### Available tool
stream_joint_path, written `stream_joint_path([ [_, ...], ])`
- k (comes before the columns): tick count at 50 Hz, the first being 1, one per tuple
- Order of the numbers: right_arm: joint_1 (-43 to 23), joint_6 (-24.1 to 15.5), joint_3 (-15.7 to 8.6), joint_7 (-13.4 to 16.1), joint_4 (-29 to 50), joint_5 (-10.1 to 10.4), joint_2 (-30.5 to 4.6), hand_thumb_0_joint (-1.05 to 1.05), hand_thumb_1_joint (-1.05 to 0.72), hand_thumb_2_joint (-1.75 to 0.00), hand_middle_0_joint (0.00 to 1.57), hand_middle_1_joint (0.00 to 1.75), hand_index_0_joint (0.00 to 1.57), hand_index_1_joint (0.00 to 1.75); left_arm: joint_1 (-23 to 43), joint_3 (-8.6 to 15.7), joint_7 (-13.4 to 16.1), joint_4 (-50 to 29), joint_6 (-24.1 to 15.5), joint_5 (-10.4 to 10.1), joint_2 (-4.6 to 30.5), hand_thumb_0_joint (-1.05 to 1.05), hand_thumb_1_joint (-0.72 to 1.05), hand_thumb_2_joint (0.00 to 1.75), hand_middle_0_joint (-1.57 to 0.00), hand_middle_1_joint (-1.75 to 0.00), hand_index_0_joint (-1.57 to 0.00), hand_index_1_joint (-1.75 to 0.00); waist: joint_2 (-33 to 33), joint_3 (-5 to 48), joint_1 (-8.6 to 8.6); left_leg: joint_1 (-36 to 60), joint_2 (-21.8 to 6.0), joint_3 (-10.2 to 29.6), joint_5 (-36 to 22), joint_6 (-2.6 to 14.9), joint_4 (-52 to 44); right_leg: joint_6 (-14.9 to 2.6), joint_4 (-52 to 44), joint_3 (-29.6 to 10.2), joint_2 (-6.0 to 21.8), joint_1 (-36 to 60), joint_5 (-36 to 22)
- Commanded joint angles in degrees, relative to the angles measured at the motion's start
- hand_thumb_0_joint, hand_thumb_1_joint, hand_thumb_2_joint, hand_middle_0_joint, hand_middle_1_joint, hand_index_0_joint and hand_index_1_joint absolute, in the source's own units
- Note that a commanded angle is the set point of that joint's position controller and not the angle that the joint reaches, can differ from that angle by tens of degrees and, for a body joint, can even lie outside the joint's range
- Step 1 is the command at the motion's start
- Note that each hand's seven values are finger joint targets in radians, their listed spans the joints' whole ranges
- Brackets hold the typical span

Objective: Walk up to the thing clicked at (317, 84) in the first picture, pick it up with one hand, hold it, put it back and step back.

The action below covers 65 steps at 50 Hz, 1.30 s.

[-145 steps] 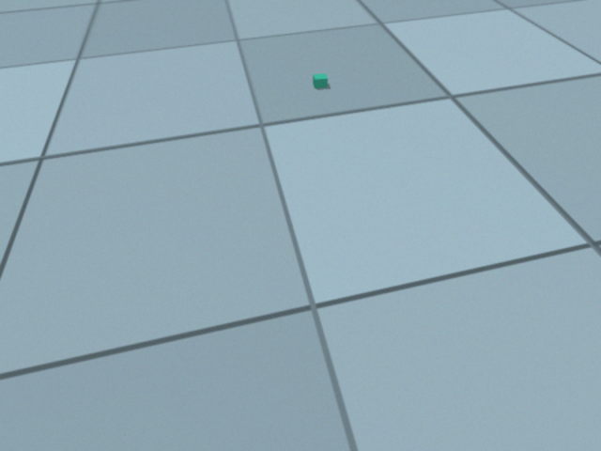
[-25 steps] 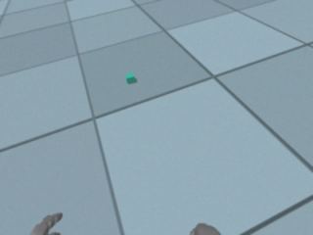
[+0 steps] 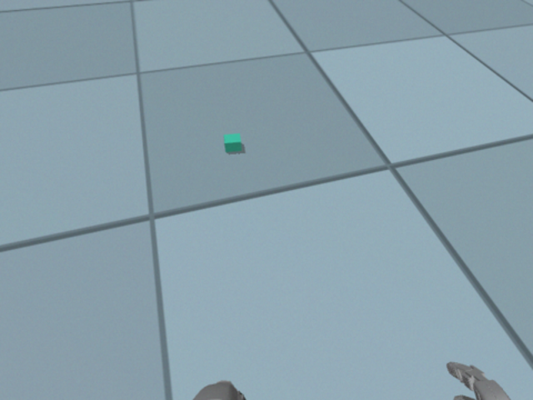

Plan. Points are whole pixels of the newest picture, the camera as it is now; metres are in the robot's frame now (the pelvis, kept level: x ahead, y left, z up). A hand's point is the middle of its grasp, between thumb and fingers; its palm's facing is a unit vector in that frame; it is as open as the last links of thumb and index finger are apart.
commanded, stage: walk up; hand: left
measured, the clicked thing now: (232, 142) +1.39 +0.25 -0.72
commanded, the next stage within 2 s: none
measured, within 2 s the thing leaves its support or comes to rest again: neither
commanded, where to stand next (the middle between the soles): +1.01 +0.04 m, yaw -2 degrees
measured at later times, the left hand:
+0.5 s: hand (171, 248) +0.39 +0.23 -0.11, palm faces -0.08 -0.92 -0.39, open 7.4 cm
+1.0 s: hand (148, 222) +0.48 +0.31 -0.15, palm faces +0.02 -0.93 -0.37, open 7.4 cm
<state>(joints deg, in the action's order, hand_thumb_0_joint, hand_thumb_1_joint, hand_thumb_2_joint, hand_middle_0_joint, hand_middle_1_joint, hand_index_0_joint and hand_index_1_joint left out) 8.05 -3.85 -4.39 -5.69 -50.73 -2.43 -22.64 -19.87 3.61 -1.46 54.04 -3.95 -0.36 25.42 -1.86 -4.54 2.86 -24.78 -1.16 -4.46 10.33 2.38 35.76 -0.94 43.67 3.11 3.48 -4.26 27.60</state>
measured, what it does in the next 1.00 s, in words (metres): walks ahead: right foot, then left foot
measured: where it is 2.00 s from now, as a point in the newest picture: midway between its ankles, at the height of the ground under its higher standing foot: (263, 244)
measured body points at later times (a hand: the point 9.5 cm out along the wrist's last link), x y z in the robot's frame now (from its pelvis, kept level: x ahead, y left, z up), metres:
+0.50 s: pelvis +0.26 -0.03 +0.00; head +0.28 -0.06 +0.45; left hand +0.40 +0.27 -0.08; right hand +0.27 -0.34 -0.13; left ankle +0.12 +0.10 -0.67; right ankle +0.35 -0.12 -0.72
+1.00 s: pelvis +0.46 +0.02 +0.00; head +0.48 +0.04 +0.45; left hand +0.48 +0.35 -0.12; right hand +0.57 -0.30 -0.09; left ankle +0.55 +0.14 -0.72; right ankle +0.36 -0.12 -0.69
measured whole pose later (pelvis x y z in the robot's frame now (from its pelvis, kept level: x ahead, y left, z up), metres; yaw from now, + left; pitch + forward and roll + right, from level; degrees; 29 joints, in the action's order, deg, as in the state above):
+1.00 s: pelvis +0.46 +0.02 +0.00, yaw +1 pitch -3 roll -1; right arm 13.1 -3.8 -4.0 -4.8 -50.1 -2.1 -22.8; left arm -20.3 3.6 -1.4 52.1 -3.4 0.1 24.9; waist -1.6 -4.7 1.5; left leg -21.9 -2.5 -3.2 11.9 1.3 36.5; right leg -1.3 47.6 3.0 2.9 -8.5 27.0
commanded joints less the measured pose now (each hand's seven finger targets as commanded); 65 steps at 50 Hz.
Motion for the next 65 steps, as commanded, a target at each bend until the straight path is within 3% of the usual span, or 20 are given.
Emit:
stream_joint_path([
  [1, 13.04, -1.17, -6.29, 2.98, 2.77, 2.61, -18.97, 0.00, -0.90, -0.90, 0.20, 0.30, 0.20, 0.30, 1.10, 1.17, 1.15, -6.01, -1.96, 0.05, 13.65, 0.00, 0.90, 0.90, -0.20, -0.30, -0.20, -0.30, 10.26, 12.56, -8.34, 37.19, -21.82, 36.32, 3.49, 13.85, -17.81, -2.68, 27.86, -8.19, -1.14, -35.38, -1.59],
  [3, 8.89, -1.76, -3.70, 3.50, 3.88, 2.94, -15.32, 0.00, -0.90, -0.90, 0.20, 0.30, 0.20, 0.30, 1.34, 1.12, 0.21, -5.00, -2.19, -0.82, 11.49, 0.00, 0.90, 0.90, -0.20, -0.30, -0.20, -0.30, 5.60, 6.39, -5.10, 24.83, -16.14, 19.92, -15.11, 7.97, -17.57, -1.98, 22.87, -10.21, 0.64, -28.64, -7.65],
  [5, 7.77, -2.44, -2.86, 3.64, 3.56, 3.33, -13.70, 0.00, -0.90, -0.90, 0.20, 0.30, 0.20, 0.30, -0.13, 1.16, -0.41, -4.76, -1.31, -1.31, 10.06, 0.00, 0.90, 0.90, -0.20, -0.30, -0.20, -0.30, 7.43, 3.66, -3.03, 18.96, -13.47, 12.95, -19.94, 7.15, -19.25, -0.93, 19.80, -7.97, 1.45, -25.41, -10.57],
  [17, 9.32, -2.07, -3.30, 3.40, 5.40, 2.40, -14.90, 0.00, -0.90, -0.90, 0.20, 0.30, 0.20, 0.30, 12.57, 1.69, -2.59, -8.30, -0.60, 0.48, 7.09, 0.00, 0.90, 0.90, -0.20, -0.30, -0.20, -0.30, 9.18, 2.30, -4.84, 20.27, -10.74, 4.77, -19.24, 6.84, -17.47, -1.25, -11.87, 0.87, 0.05, -17.14, -24.84],
  [20, 9.15, -1.55, -2.84, 4.00, 6.53, 2.25, -13.72, 0.00, -0.90, -0.90, 0.20, 0.30, 0.20, 0.30, 5.04, 2.89, -1.70, -5.45, -1.18, 0.58, 9.06, 0.00, 0.90, 0.90, -0.20, -0.30, -0.20, -0.30, 2.43, 7.09, -0.18, 16.96, -9.48, 3.61, -20.19, 5.30, -2.57, -3.25, -15.58, 0.07, -0.94, -2.59, -21.66],
  [21, 11.00, -1.61, -1.91, 3.84, 6.89, 1.99, -11.49, 0.00, -0.90, -0.90, 0.20, 0.30, 0.20, 0.30, -1.39, 3.97, -1.02, -3.92, -1.65, 0.75, 11.59, 0.00, 0.90, 0.90, -0.20, -0.30, -0.20, -0.30, -2.95, 12.47, 2.35, 12.29, -5.79, 1.36, -14.66, 3.67, 10.14, -4.65, -17.43, -2.80, 0.90, 7.97, -19.21],
  [23, 14.62, -1.27, -1.31, 3.78, 6.82, 2.89, -11.74, 0.00, -0.90, -0.90, 0.20, 0.30, 0.20, 0.30, -6.90, 5.70, -0.17, -3.85, -1.92, 0.57, 18.52, 0.00, 0.90, 0.90, -0.20, -0.30, -0.20, -0.30, -13.17, 15.57, 4.04, -10.54, 3.94, 2.91, 19.45, 0.80, 30.78, -13.03, -25.70, -40.06, 22.45, 23.17, -12.90],
  [24, 13.18, -0.88, -1.69, 4.50, 5.15, 2.63, -15.18, 0.00, -0.90, -0.90, 0.20, 0.30, 0.20, 0.30, -3.91, 5.68, 0.15, -4.52, -1.67, -0.03, 18.14, 0.00, 0.90, 0.90, -0.20, -0.30, -0.20, -0.30, -9.64, 14.28, 3.53, -11.88, 0.88, 6.79, 19.33, 0.84, 34.55, -15.65, -26.09, -41.67, 23.52, 19.22, -11.07],
  [28, 12.52, 0.08, -1.34, 3.62, 2.88, 3.23, -12.02, 0.00, -0.90, -0.90, 0.20, 0.30, 0.20, 0.30, 4.66, 3.24, 0.58, -6.34, -2.25, -0.37, 11.85, 0.00, 0.90, 0.90, -0.20, -0.30, -0.20, -0.30, -4.79, 1.62, -2.36, -4.12, -1.58, 11.07, 7.29, 0.36, 28.61, -6.45, -29.66, -14.64, 10.64, -4.30, -19.32],
  [30, 14.19, 0.94, -1.42, 2.92, 1.80, 2.48, -10.97, 0.00, -0.90, -0.90, 0.20, 0.30, 0.20, 0.30, 5.28, 3.01, 0.33, -6.67, -2.73, -0.07, 11.05, 0.00, 0.90, 0.90, -0.20, -0.30, -0.20, -0.30, -6.12, 0.50, -3.10, -2.04, -0.70, 9.61, 2.83, -0.60, 25.75, -5.81, -30.80, -9.20, 7.95, -8.15, -21.26],
  [39, 3.00, 0.98, -2.23, 0.73, 5.26, 0.83, -10.61, 0.00, -0.90, -0.90, 0.20, 0.30, 0.20, 0.30, 3.48, 4.44, -0.09, -8.34, -3.05, 1.26, 13.17, 0.00, 0.90, 0.90, -0.20, -0.30, -0.20, -0.30, -6.11, -2.72, -0.77, -4.73, -5.97, 7.15, -3.36, -3.17, 3.33, -9.39, -33.25, -6.08, 11.28, -7.10, -6.33],
  [44, 2.44, -0.14, -2.61, 0.58, 4.90, 0.88, -10.91, 0.00, -0.90, -0.90, 0.20, 0.30, 0.20, 0.30, 1.81, 4.31, -0.02, -7.78, -2.55, 0.79, 14.18, 0.00, 0.90, 0.90, -0.20, -0.30, -0.20, -0.30, -4.06, 0.41, -1.27, 4.25, -4.48, 3.12, -1.58, -0.16, -3.23, -9.37, -25.88, -6.45, 12.74, -4.61, -18.80],
  [46, 11.13, -0.68, -3.40, 1.30, 2.39, 0.52, -12.86, 0.00, -0.90, -0.90, 0.20, 0.30, 0.20, 0.30, 2.38, 3.66, 0.22, -8.32, -2.06, 0.77, 13.19, 0.00, 0.90, 0.90, -0.20, -0.30, -0.20, -0.30, 2.52, 4.64, -6.21, 17.10, -1.77, 2.39, 0.84, 1.37, -7.48, -7.24, -10.98, -3.59, 9.50, -7.10, -28.88],
  [47, 17.41, -1.20, -4.68, 2.05, 0.67, -0.22, -16.29, 0.00, -0.90, -0.90, 0.20, 0.30, 0.20, 0.30, -1.24, 2.31, 0.29, -8.34, -1.69, 0.44, 9.67, 0.00, 0.90, 0.90, -0.20, -0.30, -0.20, -0.30, 12.01, 9.62, -8.37, 27.62, -4.52, 8.37, 6.70, 4.02, -10.46, -4.82, 5.59, 0.28, 4.47, -13.50, -28.35],
  [48, 19.38, -1.56, -5.77, 2.89, 1.91, -0.67, -20.47, 0.00, -0.90, -0.90, 0.20, 0.30, 0.20, 0.30, -4.32, 0.91, 0.16, -9.02, -1.54, -0.27, 4.61, 0.00, 0.90, 0.90, -0.20, -0.30, -0.20, -0.30, 24.60, 11.70, -7.50, 35.97, -17.89, 30.08, 7.26, 7.93, -13.20, -1.70, 19.12, 1.09, -3.62, -27.60, -2.54],
  [49, 18.01, -1.50, -5.97, 3.10, 3.03, 1.37, -21.59, 0.00, -0.90, -0.90, 0.20, 0.30, 0.20, 0.30, -3.74, 2.00, 0.87, -7.88, -1.00, -0.22, 9.40, 0.00, 0.90, 0.90, -0.20, -0.30, -0.20, -0.30, 17.41, 11.22, -7.83, 36.06, -23.01, 42.65, 10.43, 12.72, -19.00, -2.25, 23.46, -2.75, -5.20, -33.04, 4.59],
  [50, 16.50, -1.21, -6.02, 3.22, 2.95, 2.37, -20.26, 0.00, -0.90, -0.90, 0.20, 0.30, 0.20, 0.30, -0.32, 1.97, 1.20, -7.22, -0.81, 0.43, 11.96, 0.00, 0.90, 0.90, -0.20, -0.30, -0.20, -0.30, 13.15, 7.22, -7.88, 31.56, -23.31, 40.69, 9.84, 14.16, -19.44, -2.59, 26.47, -5.95, -2.15, -34.78, 3.06],
  [54, 10.59, -1.93, -2.74, 4.17, 4.68, 2.90, -13.92, 0.00, -0.90, -0.90, 0.20, 0.30, 0.20, 0.30, -2.71, 1.60, -0.05, -5.32, -0.59, -0.89, 9.75, 0.00, 0.90, 0.90, -0.20, -0.30, -0.20, -0.30, 9.22, 1.62, -3.41, 17.78, -13.53, 13.93, -14.81, 6.74, -18.44, -1.29, 18.83, -9.09, 0.66, -24.93, -8.47],
  [61, 9.69, -2.38, -3.41, 3.97, 6.56, 2.21, -15.38, 0.00, -0.90, -0.90, 0.20, 0.30, 0.20, 0.30, 3.29, 1.78, -1.70, -6.89, 0.37, 0.63, 8.54, 0.00, 0.90, 0.90, -0.20, -0.30, -0.20, -0.30, 10.27, -2.01, -4.40, 15.64, -14.07, 9.91, 0.10, 10.90, -24.02, 1.53, 3.56, -4.22, 3.25, -27.02, -14.79],
  [65, 9.46, -2.00, -3.06, 3.71, 7.06, 2.08, -14.67, 0.00, -0.90, -0.90, 0.20, 0.30, 0.20, 0.30, 6.44, 1.80, -2.11, -7.38, -0.71, 0.64, 7.17, 0.00, 0.90, 0.90, -0.20, -0.30, -0.20, -0.30, 8.92, -1.27, -4.28, 14.65, -12.47, 6.32, -9.03, 9.63, -19.01, 0.26, -7.79, -1.78, 2.47, -20.23, -19.75],
])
